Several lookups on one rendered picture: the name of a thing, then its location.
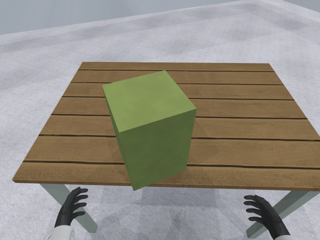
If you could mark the robot right hand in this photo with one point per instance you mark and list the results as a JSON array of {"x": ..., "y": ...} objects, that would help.
[{"x": 270, "y": 219}]

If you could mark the robot left forearm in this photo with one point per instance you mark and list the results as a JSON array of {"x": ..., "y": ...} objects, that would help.
[{"x": 62, "y": 232}]

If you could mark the table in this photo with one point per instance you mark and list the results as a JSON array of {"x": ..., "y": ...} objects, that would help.
[{"x": 249, "y": 133}]

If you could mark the carton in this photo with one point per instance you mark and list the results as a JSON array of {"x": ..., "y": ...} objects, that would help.
[{"x": 153, "y": 121}]

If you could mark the robot left hand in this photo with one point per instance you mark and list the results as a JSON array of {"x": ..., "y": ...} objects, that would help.
[{"x": 66, "y": 215}]

